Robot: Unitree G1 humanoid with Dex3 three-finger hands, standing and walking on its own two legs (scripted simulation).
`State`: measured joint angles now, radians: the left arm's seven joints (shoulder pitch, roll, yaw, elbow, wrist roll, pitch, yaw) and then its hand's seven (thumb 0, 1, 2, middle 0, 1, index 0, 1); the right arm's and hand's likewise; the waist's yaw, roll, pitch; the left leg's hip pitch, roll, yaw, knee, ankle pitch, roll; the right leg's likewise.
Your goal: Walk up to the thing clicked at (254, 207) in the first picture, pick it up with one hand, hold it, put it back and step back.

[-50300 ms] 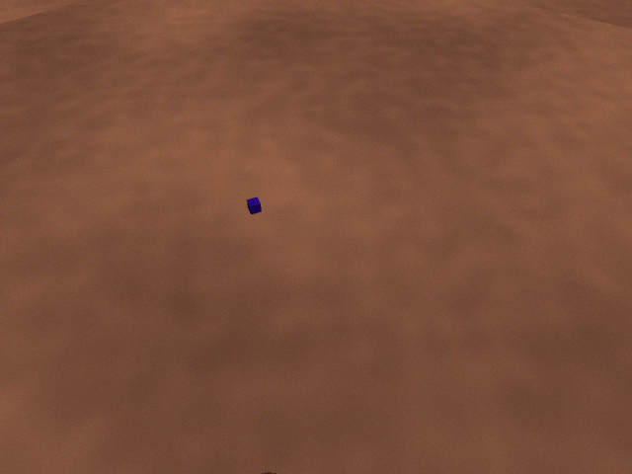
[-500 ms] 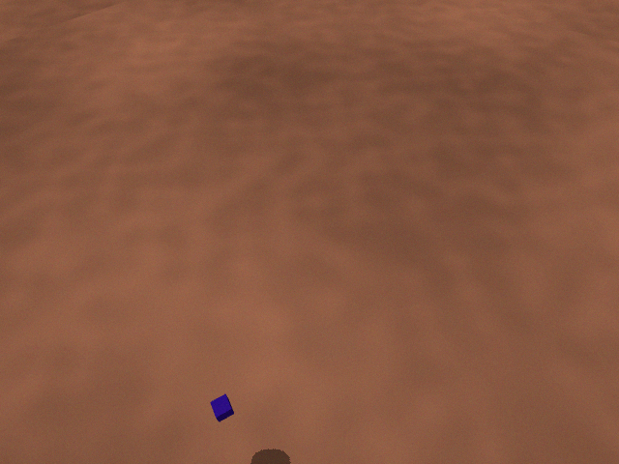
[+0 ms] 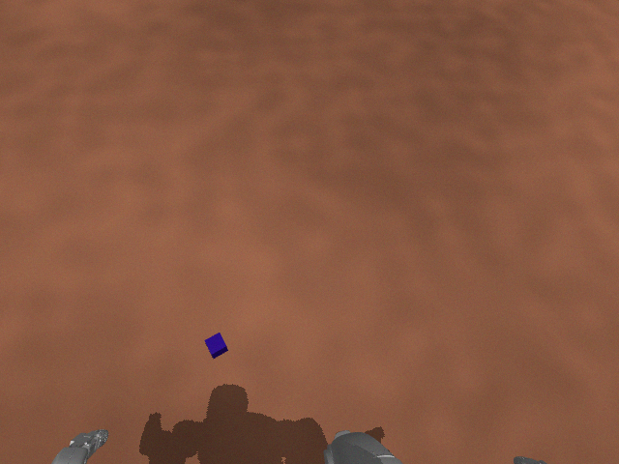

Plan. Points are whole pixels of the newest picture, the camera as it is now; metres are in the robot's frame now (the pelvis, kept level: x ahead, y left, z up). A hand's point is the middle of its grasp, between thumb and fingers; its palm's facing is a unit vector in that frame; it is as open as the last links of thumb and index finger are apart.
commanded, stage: step back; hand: left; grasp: from above
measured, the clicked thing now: (216, 345) +0.47 +0.22 -0.75
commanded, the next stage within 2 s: none
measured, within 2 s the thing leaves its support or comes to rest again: neither
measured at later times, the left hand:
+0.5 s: hand out of the picture +0.03 +0.24 -0.14, palm faces -0.02 -0.92 -0.39, open 7.3 cm
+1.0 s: hand out of the picture -0.15 +0.25 -0.17, palm faces -0.07 -0.91 -0.41, open 7.3 cm
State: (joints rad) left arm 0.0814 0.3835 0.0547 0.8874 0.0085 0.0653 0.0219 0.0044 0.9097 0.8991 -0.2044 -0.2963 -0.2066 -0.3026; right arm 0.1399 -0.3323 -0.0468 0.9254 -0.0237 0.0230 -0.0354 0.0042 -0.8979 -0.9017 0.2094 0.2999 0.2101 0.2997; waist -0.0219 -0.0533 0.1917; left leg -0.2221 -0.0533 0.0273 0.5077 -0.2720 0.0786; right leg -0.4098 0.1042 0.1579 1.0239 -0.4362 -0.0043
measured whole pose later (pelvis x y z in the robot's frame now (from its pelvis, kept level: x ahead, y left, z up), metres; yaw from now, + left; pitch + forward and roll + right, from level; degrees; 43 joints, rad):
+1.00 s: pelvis -0.25 -0.03 -0.02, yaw -4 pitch -2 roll +0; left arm 0.20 0.42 0.10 0.83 0.03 0.06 -0.01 0.01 0.91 0.90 -0.20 -0.30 -0.21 -0.30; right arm 0.10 -0.38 -0.04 0.79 -0.03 0.01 -0.03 0.00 -0.90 -0.90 0.21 0.30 0.21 0.30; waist 0.03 -0.03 0.19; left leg -0.38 0.07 0.03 0.66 -0.24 -0.02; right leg -0.25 0.01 0.09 0.69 -0.41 0.01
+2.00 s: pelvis -0.57 -0.10 -0.01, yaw +0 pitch -1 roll +1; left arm 0.25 0.36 0.07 0.89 0.06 0.02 0.00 0.01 0.90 0.90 -0.21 -0.30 -0.21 -0.30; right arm 0.22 -0.43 -0.06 0.90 -0.02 0.05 -0.01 0.00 -0.90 -0.90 0.21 0.30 0.21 0.30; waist 0.03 0.05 0.07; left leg -0.44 -0.07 -0.13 1.07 -0.41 -0.03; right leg -0.30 -0.03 0.01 0.63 -0.31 -0.02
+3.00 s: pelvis -0.53 -0.08 +0.00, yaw +4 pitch -2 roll -1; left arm 0.13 0.38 0.01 1.06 0.01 -0.02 -0.01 0.01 0.91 0.90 -0.20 -0.30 -0.21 -0.30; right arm 0.06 -0.33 -0.01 1.05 -0.01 -0.01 0.01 0.00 -0.90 -0.90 0.21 0.30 0.21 0.30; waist 0.02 0.00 0.07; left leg -0.27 0.04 0.01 0.55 -0.25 -0.01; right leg -0.20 -0.03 -0.02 0.53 -0.29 0.02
